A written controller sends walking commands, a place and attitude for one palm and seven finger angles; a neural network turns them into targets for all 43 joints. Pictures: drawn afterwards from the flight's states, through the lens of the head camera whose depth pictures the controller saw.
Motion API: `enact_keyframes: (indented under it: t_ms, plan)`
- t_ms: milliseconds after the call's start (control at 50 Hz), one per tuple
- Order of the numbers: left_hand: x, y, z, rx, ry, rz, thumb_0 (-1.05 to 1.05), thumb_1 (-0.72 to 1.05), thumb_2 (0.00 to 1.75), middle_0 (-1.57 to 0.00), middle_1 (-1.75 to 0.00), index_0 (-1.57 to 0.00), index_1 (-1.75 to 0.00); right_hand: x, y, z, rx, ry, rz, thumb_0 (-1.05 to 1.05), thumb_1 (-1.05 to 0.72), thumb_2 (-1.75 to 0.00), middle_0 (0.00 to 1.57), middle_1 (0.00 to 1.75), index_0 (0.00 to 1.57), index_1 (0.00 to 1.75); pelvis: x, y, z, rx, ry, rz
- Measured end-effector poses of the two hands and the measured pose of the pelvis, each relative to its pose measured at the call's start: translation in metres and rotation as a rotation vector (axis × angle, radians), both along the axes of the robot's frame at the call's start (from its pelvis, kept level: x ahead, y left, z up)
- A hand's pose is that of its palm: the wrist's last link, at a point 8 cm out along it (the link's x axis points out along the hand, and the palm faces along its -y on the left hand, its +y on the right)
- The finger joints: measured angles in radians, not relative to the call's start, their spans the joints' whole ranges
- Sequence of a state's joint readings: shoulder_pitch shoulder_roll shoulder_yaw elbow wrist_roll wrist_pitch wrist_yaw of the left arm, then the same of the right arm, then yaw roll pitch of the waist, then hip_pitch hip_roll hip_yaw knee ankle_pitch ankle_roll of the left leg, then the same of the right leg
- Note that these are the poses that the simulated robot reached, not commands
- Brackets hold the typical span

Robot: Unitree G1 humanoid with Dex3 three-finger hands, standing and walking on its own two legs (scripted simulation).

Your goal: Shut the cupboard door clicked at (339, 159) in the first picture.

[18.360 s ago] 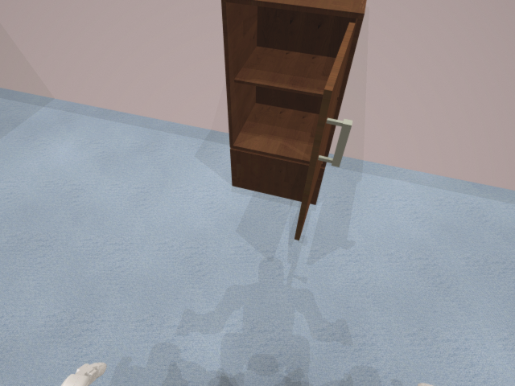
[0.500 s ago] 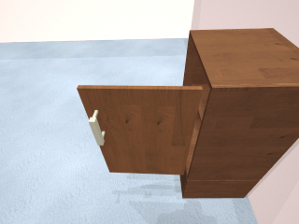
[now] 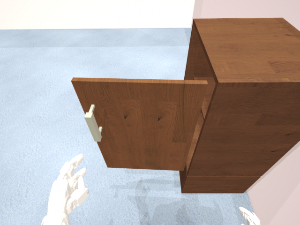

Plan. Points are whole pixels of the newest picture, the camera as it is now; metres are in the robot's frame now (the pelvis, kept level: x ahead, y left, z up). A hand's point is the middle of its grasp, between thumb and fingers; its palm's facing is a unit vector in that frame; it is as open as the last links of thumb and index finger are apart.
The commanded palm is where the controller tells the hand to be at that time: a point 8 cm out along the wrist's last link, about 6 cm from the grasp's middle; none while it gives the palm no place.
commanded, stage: raise the hand and make a fist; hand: left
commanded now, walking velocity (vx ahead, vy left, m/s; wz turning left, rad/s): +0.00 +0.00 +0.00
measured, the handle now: (95, 123) +0.46 +0.21 -0.03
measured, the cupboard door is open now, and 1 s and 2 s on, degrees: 87 87 87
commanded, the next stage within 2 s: bring the fist close to the handle in 1.70 s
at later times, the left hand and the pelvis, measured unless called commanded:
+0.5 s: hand (102, 215) +0.17 +0.13 -0.05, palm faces -0.21 -0.98 -0.03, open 4.7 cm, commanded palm +0.13 +0.22 -0.04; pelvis -0.05 -0.03 -0.11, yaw +0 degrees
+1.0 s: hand (77, 213) +0.17 +0.19 -0.03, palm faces -0.01 -1.00 -0.04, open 3.1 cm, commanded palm +0.15 +0.24 -0.04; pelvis -0.04 +0.01 -0.09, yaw +0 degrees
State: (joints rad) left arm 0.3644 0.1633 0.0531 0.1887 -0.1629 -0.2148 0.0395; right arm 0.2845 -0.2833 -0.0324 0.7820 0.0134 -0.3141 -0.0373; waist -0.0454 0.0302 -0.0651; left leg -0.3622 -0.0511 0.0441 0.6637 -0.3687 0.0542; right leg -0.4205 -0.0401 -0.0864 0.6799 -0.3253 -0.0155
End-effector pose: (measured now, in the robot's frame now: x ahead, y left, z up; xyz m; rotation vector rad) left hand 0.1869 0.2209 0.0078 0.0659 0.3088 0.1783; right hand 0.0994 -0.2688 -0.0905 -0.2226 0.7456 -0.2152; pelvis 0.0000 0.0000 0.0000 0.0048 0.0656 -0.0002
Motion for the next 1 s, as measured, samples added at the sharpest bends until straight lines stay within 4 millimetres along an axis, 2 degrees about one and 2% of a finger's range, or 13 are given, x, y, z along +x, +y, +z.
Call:
enact_keyframes:
  t_ms: [60,140,220,260,300,400,440,500,560,660,740,880,1000]
  plan:
    - [0.011,-0.019,0.005,-0.086,-0.23,-0.108,0.01,0.92,0.9,-0.29,-0.4,-0.29,-0.4,0.04,-0.01,0.017,-0.031,-0.142,0.034,0.02,-0.92,-0.9,0.2,0.3,0.2,0.3,-0.004,-0.009,-0.016,0.013,0.066,-0.023]
    - [-0.025,-0.032,-0.033,-0.107,-0.285,-0.235,0.0,0.91,0.9,-0.36,-0.47,-0.35,-0.47,0.084,-0.015,0.027,-0.076,-0.249,0.127,0.01,-0.91,-0.9,0.2,0.3,0.2,0.3,-0.01,-0.02,-0.043,0.018,0.127,-0.023]
    - [-0.078,-0.016,-0.077,-0.078,-0.124,-0.188,0.01,0.9,0.9,-0.44,-0.55,-0.43,-0.55,0.119,-0.008,0.012,-0.091,-0.297,0.214,0.01,-0.91,-0.9,0.2,0.3,0.2,0.3,-0.017,-0.027,-0.071,0.005,0.174,-0.006]
    - [-0.097,-0.002,-0.082,-0.042,-0.103,-0.113,0.01,0.9,0.9,-0.47,-0.59,-0.47,-0.59,0.129,0.002,-0.003,-0.077,-0.308,0.25,0.01,-0.91,-0.9,0.2,0.3,0.2,0.3,-0.022,-0.029,-0.083,-0.009,0.192,0.008]
    - [-0.101,0.008,-0.071,0.007,-0.17,-0.065,0.02,0.89,0.9,-0.51,-0.63,-0.5,-0.63,0.134,0.014,-0.021,-0.051,-0.306,0.281,0.01,-0.91,-0.9,0.2,0.3,0.2,0.3,-0.026,-0.03,-0.094,-0.023,0.208,0.019]
    - [-0.066,-0.005,-0.037,0.039,-0.44,-0.181,0.02,0.9,0.91,-0.6,-0.72,-0.59,-0.73,0.113,0.042,-0.07,0.05,-0.243,0.292,0.01,-0.91,-0.9,0.2,0.3,0.2,0.3,-0.04,-0.03,-0.111,-0.048,0.228,0.028]
    - [-0.045,-0.018,-0.039,0.007,-0.431,-0.29,0.02,0.9,0.91,-0.63,-0.76,-0.62,-0.77,0.093,0.047,-0.085,0.093,-0.192,0.253,0.01,-0.91,-0.9,0.2,0.3,0.2,0.3,-0.045,-0.03,-0.113,-0.046,0.233,0.022]
    - [-0.024,-0.029,-0.058,-0.069,-0.262,-0.394,0.01,0.9,0.91,-0.68,-0.82,-0.68,-0.83,0.057,0.046,-0.096,0.137,-0.096,0.161,0.01,-0.91,-0.9,0.2,0.3,0.21,0.3,-0.048,-0.029,-0.109,-0.032,0.234,0.01]
    - [-0.023,-0.023,-0.068,-0.113,-0.11,-0.343,0.01,0.9,0.9,-0.74,-0.88,-0.74,-0.89,0.023,0.034,-0.094,0.135,-0.018,0.067,0.02,-0.91,-0.9,0.2,0.3,0.21,0.3,-0.046,-0.027,-0.099,-0.022,0.226,-0.001]
    - [-0.044,0.011,-0.043,-0.03,-0.174,-0.134,0.02,0.9,0.9,-0.83,-0.98,-0.82,-0.99,-0.01,0.011,-0.082,0.059,0.039,-0.006,0.02,-0.91,-0.9,0.2,0.3,0.2,0.3,-0.042,-0.02,-0.087,-0.023,0.22,-0.008]
    - [-0.056,0.022,-0.035,0.019,-0.283,-0.128,0.02,0.9,0.9,-0.9,-1.06,-0.9,-1.07,-0.011,-0.001,-0.076,-0.009,0.029,0.021,0.02,-0.91,-0.9,0.2,0.3,0.2,0.3,-0.043,-0.013,-0.09,-0.036,0.227,0.006]
    - [-0.045,0.0,-0.067,-0.073,-0.22,-0.313,0.01,0.9,0.91,-1.03,-1.2,-1.03,-1.21,0.019,0.009,-0.06,-0.06,-0.087,0.06,0.02,-0.91,-0.9,0.2,0.3,0.2,0.3,-0.048,-0.001,-0.096,-0.046,0.229,0.005]
    - [-0.034,0.026,-0.035,-0.03,-0.308,-0.193,0.02,0.89,0.9,-1.15,-1.32,-1.14,-1.33,0.046,0.042,-0.043,-0.012,-0.148,0.108,0.01,-0.91,-0.9,0.2,0.3,0.2,0.3,-0.041,0.007,-0.087,-0.058,0.211,0.004]
